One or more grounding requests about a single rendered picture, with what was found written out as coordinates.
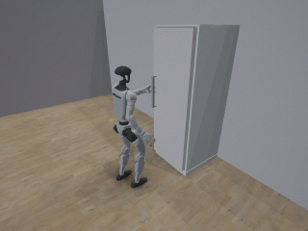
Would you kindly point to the right robot upper arm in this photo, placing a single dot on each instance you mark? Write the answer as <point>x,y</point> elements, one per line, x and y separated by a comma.
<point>131,100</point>

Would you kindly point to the robot right foot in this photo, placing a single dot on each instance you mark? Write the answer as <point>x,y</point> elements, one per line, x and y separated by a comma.
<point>142,181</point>

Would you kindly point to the robot right hand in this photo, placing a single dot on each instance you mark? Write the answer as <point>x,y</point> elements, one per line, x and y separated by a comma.
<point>147,138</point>

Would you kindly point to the left robot forearm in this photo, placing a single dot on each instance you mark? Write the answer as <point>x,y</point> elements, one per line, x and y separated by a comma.
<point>139,91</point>

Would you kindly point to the handle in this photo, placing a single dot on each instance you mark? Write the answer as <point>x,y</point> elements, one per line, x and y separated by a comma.
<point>153,91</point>

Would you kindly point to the fridge door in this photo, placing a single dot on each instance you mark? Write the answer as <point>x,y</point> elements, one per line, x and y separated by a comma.
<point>174,52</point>

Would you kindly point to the robot left hand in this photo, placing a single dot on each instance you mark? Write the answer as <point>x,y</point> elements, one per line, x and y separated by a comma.
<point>148,90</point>

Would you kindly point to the right robot forearm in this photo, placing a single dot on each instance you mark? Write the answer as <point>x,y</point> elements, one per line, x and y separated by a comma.
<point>134,124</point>

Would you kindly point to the left robot shin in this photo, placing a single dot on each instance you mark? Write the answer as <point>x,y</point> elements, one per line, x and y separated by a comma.
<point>123,160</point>

